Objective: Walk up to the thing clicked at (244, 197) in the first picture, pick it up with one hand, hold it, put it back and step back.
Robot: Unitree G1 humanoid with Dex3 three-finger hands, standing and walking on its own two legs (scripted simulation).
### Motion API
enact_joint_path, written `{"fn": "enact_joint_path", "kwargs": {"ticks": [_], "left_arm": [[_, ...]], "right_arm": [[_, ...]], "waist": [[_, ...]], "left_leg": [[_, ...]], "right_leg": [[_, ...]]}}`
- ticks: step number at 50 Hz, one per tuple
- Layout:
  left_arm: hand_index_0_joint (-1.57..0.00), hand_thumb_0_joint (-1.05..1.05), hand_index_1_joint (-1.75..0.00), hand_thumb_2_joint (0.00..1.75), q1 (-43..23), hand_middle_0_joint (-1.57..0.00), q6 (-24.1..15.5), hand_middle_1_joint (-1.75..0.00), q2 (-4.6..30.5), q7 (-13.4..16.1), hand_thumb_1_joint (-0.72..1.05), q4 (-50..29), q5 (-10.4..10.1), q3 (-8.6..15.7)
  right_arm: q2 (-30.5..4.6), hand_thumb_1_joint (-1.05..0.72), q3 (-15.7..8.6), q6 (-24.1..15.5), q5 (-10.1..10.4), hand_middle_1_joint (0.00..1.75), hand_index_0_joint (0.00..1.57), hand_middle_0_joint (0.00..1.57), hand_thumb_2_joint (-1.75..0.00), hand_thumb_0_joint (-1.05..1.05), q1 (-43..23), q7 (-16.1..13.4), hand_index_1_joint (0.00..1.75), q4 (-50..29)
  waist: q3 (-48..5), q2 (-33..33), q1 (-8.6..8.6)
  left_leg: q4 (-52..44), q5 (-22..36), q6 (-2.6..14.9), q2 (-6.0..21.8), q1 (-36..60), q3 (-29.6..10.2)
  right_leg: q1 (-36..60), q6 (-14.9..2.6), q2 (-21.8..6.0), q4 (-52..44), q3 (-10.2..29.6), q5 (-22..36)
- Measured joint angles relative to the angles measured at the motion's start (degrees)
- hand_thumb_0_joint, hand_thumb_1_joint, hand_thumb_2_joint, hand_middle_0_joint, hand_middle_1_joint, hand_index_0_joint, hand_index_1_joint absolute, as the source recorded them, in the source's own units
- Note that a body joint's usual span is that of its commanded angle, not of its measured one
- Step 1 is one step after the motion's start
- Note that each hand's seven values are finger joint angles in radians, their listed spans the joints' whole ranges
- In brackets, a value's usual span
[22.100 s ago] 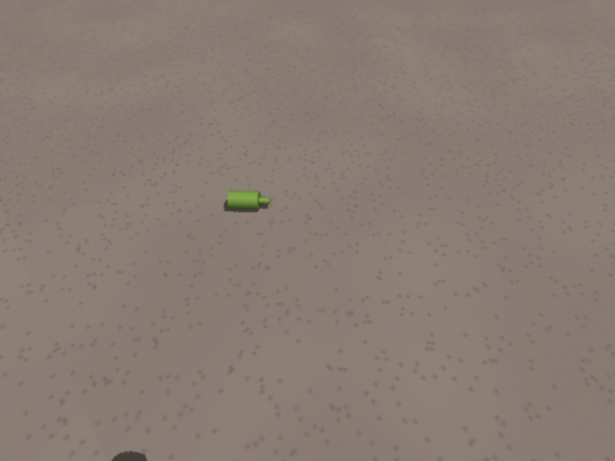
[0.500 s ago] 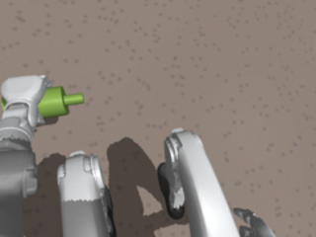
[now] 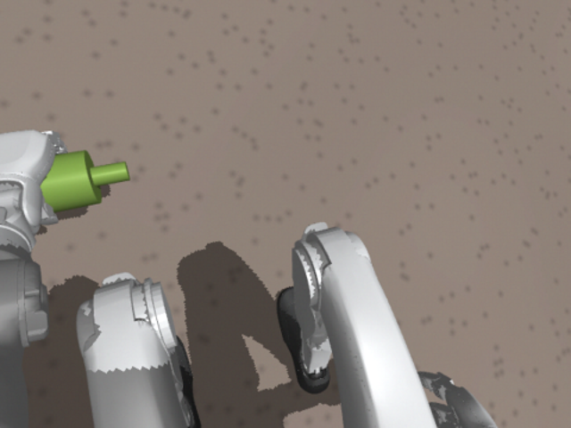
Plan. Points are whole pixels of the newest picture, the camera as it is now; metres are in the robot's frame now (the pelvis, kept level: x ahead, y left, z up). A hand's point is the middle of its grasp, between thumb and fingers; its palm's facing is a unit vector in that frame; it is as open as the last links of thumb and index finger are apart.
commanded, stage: lower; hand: left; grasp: from above
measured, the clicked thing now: (61, 182) +0.48 +0.24 -0.22
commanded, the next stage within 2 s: rest in 0.10 s
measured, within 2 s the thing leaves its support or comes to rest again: rests again in 1.90 s
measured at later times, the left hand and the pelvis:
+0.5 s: hand (51, 183) +0.48 +0.26 -0.24, palm faces -0.47 -0.07 -0.88, open 10.7 cm; pelvis +0.00 +0.00 -0.03, yaw -2 degrees
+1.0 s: hand (56, 187) +0.48 +0.26 -0.26, palm faces -0.45 -0.08 -0.89, open 10.7 cm; pelvis +0.00 +0.01 -0.04, yaw -5 degrees
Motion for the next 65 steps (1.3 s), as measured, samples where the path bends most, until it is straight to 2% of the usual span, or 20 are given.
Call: {"fn": "enact_joint_path", "kwargs": {"ticks": [10, 15, 23, 29, 37, 44, 47, 52, 56, 61, 65], "left_arm": [[-0.74, -0.01, -0.37, 0.39, 1.27, -0.74, -0.68, -0.36, 1.31, 2.97, -0.06, -0.72, 1.70, 1.59], [-0.74, -0.01, -0.36, 0.39, 0.60, -0.74, 0.16, -0.36, 1.82, 4.22, -0.06, 0.99, 1.69, 1.74], [-0.73, -0.01, -0.36, 0.40, -0.73, -0.73, 0.16, -0.35, 3.69, 4.46, -0.05, 2.77, 1.20, 2.65], [-0.73, -0.01, -0.36, 0.39, -0.37, -0.73, -0.79, -0.35, 5.91, 4.87, -0.04, 3.60, 1.73, 5.55], [-0.74, -0.01, -0.35, 0.36, 0.46, -0.74, -2.05, -0.34, 7.20, 5.93, -0.03, 3.62, 2.76, 4.80], [-0.74, -0.01, -0.34, 0.35, -0.09, -0.74, -2.13, -0.34, 8.82, 7.99, -0.03, 5.96, 3.76, 5.35], [-0.74, -0.01, -0.34, 0.35, -0.63, -0.74, -2.01, -0.33, 9.27, 8.53, -0.03, 6.71, 3.75, 4.77], [-0.74, -0.01, -0.33, 0.34, -0.94, -0.74, -1.62, -0.33, 10.03, 9.23, -0.02, 7.55, 3.79, 5.63], [-0.75, -0.01, -0.33, 0.33, -1.14, -0.75, -1.15, -0.33, 10.09, 9.39, -0.02, 8.02, 3.18, 4.89], [-0.75, -0.01, -0.33, 0.33, -0.81, -0.75, -1.30, -0.32, 10.72, 9.54, -0.03, 8.23, 2.98, 6.15], [-0.76, -0.01, -0.32, 0.33, -1.18, -0.76, -1.35, -0.32, 11.59, 9.46, -0.03, 9.38, 2.79, 5.98]], "right_arm": [[0.07, -0.91, 0.51, -0.75, -1.17, 0.30, 0.20, 0.20, -0.90, 0.00, -0.69, 0.91, 0.30, -0.15], [0.05, -0.91, 1.14, -1.34, -1.73, 0.30, 0.20, 0.20, -0.90, 0.00, -1.02, 1.70, 0.30, -0.14], [-0.30, -0.90, 2.66, -2.36, -2.36, 0.30, 0.20, 0.20, -0.89, 0.00, -1.10, 2.98, 0.30, -0.59], [-0.86, -0.90, 3.35, -2.73, -2.99, 0.30, 0.20, 0.20, -0.89, 0.00, -0.78, 3.78, 0.30, -1.39], [-1.69, -0.90, 4.12, -3.30, -3.66, 0.30, 0.20, 0.20, -0.89, 0.00, -0.44, 4.37, 0.30, -1.33], [-2.06, -0.90, 4.77, -4.56, -4.46, 0.30, 0.20, 0.20, -0.89, 0.00, -0.98, 5.17, 0.30, -1.30], [-2.28, -0.90, 5.18, -5.07, -4.60, 0.30, 0.20, 0.20, -0.90, 0.00, -1.34, 5.50, 0.30, -1.35], [-2.34, -0.90, 5.67, -5.68, -5.02, 0.30, 0.20, 0.20, -0.90, 0.00, -1.69, 6.04, 0.30, -1.79], [-2.21, -0.90, 6.34, -5.95, -5.14, 0.30, 0.20, 0.20, -0.90, 0.00, -1.83, 6.51, 0.30, -1.82], [-2.12, -0.91, 6.91, -6.25, -5.20, 0.30, 0.20, 0.20, -0.90, 0.00, -1.78, 6.81, 0.30, -2.04], [-2.36, -0.91, 7.40, -6.37, -5.37, 0.30, 0.20, 0.20, -0.90, 0.00, -1.73, 6.98, 0.30, -2.11]], "waist": [[1.57, -1.03, -1.01], [2.01, -1.00, -1.53], [3.85, -1.13, -2.40], [5.36, -1.71, -3.25], [6.12, -2.66, -3.44], [6.41, -3.56, -4.31], [6.67, -3.62, -4.54], [7.28, -3.66, -5.01], [7.58, -3.85, -5.10], [8.03, -4.04, -5.39], [8.28, -4.19, -5.71]], "left_leg": [[3.38, -0.53, 0.04, -0.29, -2.12, -0.75], [4.42, -0.90, 0.11, -0.25, -2.77, -0.98], [5.90, -1.33, 0.12, -0.19, -3.33, -1.72], [7.27, -1.32, -0.03, -0.25, -3.77, -2.74], [8.27, -1.28, 0.02, -0.32, -4.26, -3.53], [9.14, -1.63, -0.05, -0.38, -4.11, -4.21], [9.42, -1.62, 0.03, -0.39, -4.33, -4.45], [9.66, -1.69, 0.19, -0.34, -4.41, -4.61], [9.61, -1.83, 0.22, -0.21, -4.27, -4.70], [9.64, -1.96, 0.13, -0.17, -3.87, -4.95], [9.75, -1.88, 0.07, -0.19, -3.78, -5.16]], "right_leg": [[-1.63, 0.29, 0.04, 2.80, -0.44, -0.44], [-2.21, 0.42, 0.17, 3.60, -0.58, -0.64], [-2.59, 0.61, 0.43, 4.53, -1.13, -0.71], [-2.71, 0.64, 0.62, 5.24, -1.94, -0.39], [-2.74, 0.83, 0.80, 5.54, -2.57, -0.12], [-2.38, 0.92, 0.93, 5.96, -3.10, -0.22], [-2.44, 1.02, 1.00, 6.01, -3.28, -0.14], [-2.38, 1.24, 1.12, 5.98, -3.41, -0.10], [-2.28, 1.29, 1.25, 5.81, -3.48, -0.07], [-1.89, 1.25, 1.33, 5.70, -3.69, -0.07], [-1.76, 1.21, 1.37, 5.70, -3.87, 0.09]]}}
